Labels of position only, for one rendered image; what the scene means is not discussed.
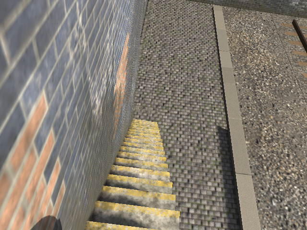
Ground stairs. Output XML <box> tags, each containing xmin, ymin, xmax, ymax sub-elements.
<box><xmin>84</xmin><ymin>119</ymin><xmax>180</xmax><ymax>230</ymax></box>

